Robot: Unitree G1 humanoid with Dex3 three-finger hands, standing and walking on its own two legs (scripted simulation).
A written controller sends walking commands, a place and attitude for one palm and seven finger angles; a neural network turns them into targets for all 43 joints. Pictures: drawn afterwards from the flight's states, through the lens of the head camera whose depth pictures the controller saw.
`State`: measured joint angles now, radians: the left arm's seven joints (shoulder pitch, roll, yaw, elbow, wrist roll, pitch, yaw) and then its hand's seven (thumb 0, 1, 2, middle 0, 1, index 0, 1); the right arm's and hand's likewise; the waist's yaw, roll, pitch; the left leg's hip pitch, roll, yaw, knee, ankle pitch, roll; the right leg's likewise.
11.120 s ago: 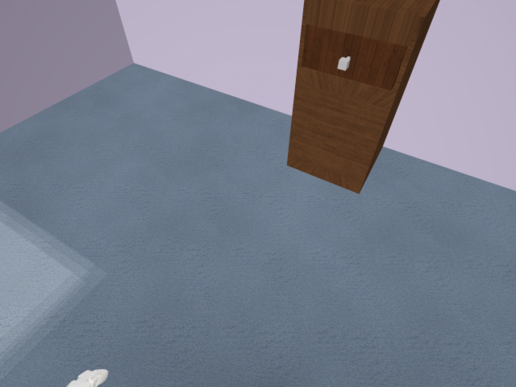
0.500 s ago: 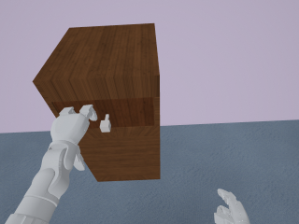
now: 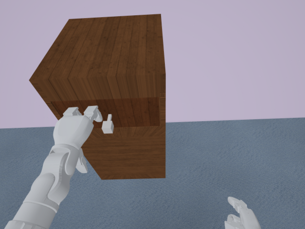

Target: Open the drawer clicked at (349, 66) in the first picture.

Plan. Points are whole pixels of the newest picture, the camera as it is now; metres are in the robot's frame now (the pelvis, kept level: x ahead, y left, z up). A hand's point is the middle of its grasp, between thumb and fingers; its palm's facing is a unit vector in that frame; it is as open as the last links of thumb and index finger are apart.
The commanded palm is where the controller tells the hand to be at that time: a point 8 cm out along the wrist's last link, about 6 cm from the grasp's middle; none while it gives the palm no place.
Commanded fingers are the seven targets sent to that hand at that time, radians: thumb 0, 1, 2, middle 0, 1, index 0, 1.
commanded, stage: move the hooked fingers above the handle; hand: left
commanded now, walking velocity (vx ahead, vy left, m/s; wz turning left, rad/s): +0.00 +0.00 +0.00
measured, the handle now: (108, 123) +0.47 +0.24 -0.08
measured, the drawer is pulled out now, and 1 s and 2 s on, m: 0.00 0.00 0.00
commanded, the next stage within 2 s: none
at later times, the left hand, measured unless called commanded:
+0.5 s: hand (90, 135) +0.34 +0.23 +0.04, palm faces -0.01 -0.03 -1.00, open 13.8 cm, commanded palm +0.33 +0.24 +0.09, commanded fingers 0.00 -0.50 0.30 -0.30 -1.20 -0.30 -1.20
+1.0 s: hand (94, 127) +0.39 +0.24 +0.00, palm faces -0.01 -0.01 -1.00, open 13.8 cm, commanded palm +0.38 +0.25 +0.06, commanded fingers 0.00 -0.50 0.30 -0.30 -1.20 -0.30 -1.20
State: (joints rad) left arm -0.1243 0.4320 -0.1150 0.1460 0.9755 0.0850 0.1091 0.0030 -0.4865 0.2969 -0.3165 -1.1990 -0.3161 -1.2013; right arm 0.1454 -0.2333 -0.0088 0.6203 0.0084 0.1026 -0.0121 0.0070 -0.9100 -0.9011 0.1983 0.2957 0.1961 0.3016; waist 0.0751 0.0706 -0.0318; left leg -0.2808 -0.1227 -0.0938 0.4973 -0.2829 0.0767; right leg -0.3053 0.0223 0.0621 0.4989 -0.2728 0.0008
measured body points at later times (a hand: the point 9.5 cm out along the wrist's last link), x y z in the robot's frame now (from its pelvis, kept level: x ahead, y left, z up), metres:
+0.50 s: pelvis +0.00 -0.04 -0.01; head +0.05 -0.07 +0.44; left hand +0.33 +0.23 +0.09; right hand +0.16 -0.30 -0.13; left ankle -0.03 +0.07 -0.74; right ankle -0.01 -0.13 -0.74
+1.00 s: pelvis -0.01 -0.02 -0.02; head +0.06 -0.04 +0.42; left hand +0.39 +0.24 +0.06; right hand +0.08 -0.29 -0.15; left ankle -0.03 +0.07 -0.74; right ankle -0.01 -0.13 -0.74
